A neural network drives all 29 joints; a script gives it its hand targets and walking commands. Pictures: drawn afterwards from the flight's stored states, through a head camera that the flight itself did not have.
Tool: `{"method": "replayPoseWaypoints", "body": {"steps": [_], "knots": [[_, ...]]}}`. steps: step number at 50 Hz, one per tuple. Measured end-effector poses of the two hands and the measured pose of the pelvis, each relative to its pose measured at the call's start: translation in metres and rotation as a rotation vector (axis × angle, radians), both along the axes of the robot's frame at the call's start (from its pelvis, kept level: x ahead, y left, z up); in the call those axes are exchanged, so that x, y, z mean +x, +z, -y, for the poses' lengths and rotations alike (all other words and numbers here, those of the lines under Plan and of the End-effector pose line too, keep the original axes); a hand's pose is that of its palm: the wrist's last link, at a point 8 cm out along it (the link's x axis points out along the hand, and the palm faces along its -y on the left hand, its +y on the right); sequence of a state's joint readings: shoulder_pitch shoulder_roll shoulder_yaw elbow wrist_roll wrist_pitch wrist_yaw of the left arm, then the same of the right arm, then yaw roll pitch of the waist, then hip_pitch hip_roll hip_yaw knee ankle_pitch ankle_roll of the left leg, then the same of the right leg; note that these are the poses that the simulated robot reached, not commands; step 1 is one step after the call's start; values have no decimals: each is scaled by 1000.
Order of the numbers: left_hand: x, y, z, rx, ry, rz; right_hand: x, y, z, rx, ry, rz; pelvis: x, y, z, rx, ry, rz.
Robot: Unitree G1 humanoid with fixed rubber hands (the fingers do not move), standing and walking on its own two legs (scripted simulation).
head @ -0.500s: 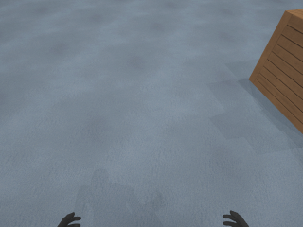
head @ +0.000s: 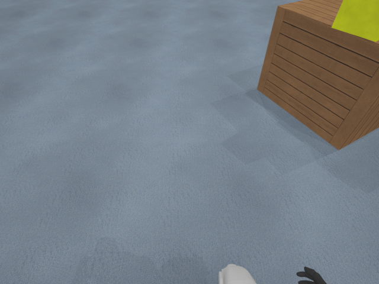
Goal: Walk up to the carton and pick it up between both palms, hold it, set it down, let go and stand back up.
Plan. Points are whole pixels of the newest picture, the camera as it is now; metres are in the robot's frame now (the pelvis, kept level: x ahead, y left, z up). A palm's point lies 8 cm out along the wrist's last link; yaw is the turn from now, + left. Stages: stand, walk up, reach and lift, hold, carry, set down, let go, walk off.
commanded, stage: walk up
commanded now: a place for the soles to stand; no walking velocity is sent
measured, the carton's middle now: (373, 6) +1.40 -1.03 +0.07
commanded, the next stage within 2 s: none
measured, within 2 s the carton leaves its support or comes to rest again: neither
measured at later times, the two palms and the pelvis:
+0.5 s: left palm (134, 240) +0.24 +0.14 -0.09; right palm (354, 228) +0.26 -0.42 -0.09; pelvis +0.19 -0.14 +0.00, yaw -18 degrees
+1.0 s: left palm (196, 118) +0.69 -0.04 -0.09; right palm (347, 215) +0.30 -0.42 -0.10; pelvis +0.44 -0.19 +0.00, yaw -35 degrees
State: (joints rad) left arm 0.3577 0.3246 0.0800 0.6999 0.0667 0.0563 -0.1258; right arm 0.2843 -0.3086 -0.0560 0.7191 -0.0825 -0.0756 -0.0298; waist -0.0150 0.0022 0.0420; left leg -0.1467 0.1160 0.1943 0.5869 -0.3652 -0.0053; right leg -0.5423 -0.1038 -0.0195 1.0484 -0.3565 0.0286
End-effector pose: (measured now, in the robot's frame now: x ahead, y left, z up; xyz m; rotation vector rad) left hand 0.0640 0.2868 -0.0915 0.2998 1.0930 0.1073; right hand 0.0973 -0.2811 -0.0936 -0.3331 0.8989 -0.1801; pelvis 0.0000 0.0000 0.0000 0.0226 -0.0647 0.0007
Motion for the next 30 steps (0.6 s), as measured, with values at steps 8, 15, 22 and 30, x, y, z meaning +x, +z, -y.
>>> {"method": "replayPoseWaypoints", "body": {"steps": [8, 15, 22, 30], "knots": [[125, 16, 62, 50, -143, 154, -5, -36, 91, 12, -177, -37, 59, -20, 58, 24, -115, 11], [156, 2, 115, 118, -98, 128, 62, -65, 122, 127, -146, -42, 106, -33, 104, -25, -183, 14], [153, 4, 136, 125, -115, -97, 140, -14, 123, 173, -121, 63, 160, -2, 132, -29, -281, 7], [260, -16, 169, 36, -215, -110, 208, 9, 153, 93, -216, 61, 254, 0, 146, -66, -369, -39]]}}
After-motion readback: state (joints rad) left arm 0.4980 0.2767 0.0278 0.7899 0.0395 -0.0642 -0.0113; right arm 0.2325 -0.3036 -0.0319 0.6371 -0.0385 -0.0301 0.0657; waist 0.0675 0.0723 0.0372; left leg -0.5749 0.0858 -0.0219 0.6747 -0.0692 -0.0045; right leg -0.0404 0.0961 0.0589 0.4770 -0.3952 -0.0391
